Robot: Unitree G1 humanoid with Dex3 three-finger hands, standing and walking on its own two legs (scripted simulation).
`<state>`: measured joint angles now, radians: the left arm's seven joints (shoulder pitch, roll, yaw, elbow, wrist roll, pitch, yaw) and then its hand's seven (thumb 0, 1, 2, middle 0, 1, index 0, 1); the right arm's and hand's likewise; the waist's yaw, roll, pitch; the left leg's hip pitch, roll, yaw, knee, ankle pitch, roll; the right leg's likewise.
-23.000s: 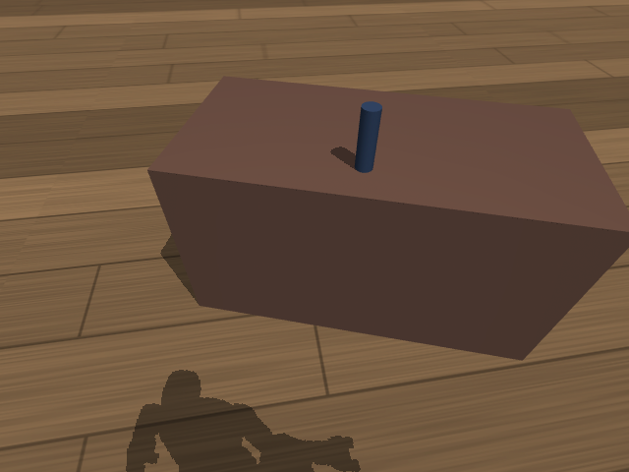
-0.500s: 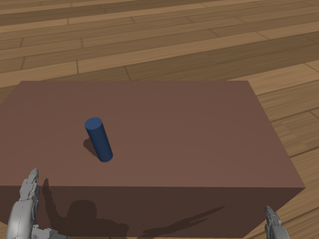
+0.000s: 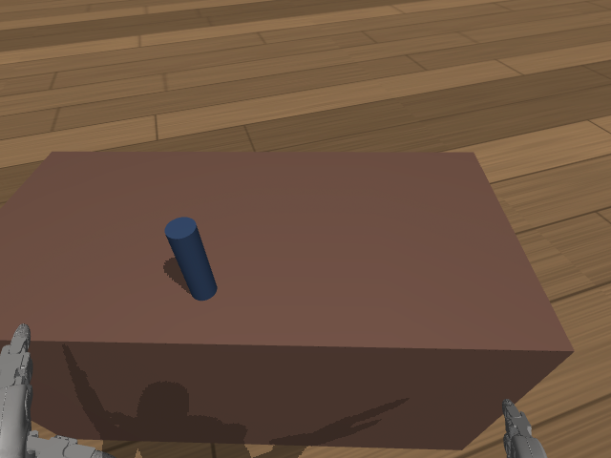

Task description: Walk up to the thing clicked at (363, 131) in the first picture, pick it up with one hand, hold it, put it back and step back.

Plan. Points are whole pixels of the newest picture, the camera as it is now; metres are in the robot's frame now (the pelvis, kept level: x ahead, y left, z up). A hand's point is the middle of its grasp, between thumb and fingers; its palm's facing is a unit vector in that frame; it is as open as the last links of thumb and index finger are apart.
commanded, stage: home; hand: left
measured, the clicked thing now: (193, 261) +0.45 +0.23 -0.03
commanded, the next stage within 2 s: none
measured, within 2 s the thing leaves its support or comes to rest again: neither
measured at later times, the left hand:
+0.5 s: hand (189, 437) +0.19 +0.19 -0.09, palm faces +0.09 -0.98 -0.19, open 17.6 cm
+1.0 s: hand (176, 451) +0.17 +0.21 -0.11, palm faces -0.04 -0.95 -0.30, open 17.6 cm
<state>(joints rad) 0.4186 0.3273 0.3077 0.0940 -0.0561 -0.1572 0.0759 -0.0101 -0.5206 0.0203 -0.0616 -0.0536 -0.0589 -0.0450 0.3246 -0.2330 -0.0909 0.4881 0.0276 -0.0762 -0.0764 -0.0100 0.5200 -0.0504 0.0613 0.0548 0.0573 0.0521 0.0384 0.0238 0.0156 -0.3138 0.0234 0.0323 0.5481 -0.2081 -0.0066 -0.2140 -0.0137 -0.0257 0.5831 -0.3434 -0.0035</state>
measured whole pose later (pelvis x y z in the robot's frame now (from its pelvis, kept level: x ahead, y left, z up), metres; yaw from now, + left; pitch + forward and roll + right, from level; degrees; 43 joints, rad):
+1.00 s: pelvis +0.02 +0.01 +0.01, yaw -1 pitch -1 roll +0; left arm 0.20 0.25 -0.02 0.71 0.04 -0.05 0.04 -0.01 -0.57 0.04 -0.06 -0.05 -0.05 -0.05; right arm 0.20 -0.26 0.00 0.77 -0.03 -0.01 0.00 0.01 -0.90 -0.90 0.21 0.30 0.20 0.30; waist -0.02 0.02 0.02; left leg -0.26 0.02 0.04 0.49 -0.21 0.01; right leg -0.14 -0.01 -0.02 0.47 -0.31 0.01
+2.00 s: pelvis +0.02 +0.02 +0.02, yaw +0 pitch -3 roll +0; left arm 0.17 0.35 -0.01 1.12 0.02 -0.01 0.00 0.00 -0.57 0.04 -0.06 -0.05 -0.05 -0.05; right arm 0.14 -0.36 0.01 1.14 -0.01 -0.01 0.01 0.01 -0.90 -0.90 0.20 0.30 0.20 0.30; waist -0.01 0.00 0.02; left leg -0.17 0.00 0.03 0.34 -0.13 0.01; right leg -0.04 -0.03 -0.03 0.32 -0.23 0.02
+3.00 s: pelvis +0.03 +0.01 +0.02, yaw +1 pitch -3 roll +0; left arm 0.16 0.35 0.00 1.11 0.01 0.00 0.00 0.00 -0.56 0.05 -0.06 -0.05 -0.05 -0.05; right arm 0.12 -0.35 0.00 1.15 -0.01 -0.01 0.01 0.01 -0.90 -0.90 0.20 0.30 0.20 0.30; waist -0.01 0.00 0.03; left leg -0.15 0.00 0.02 0.33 -0.14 0.01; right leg -0.01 -0.03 -0.04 0.30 -0.24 0.02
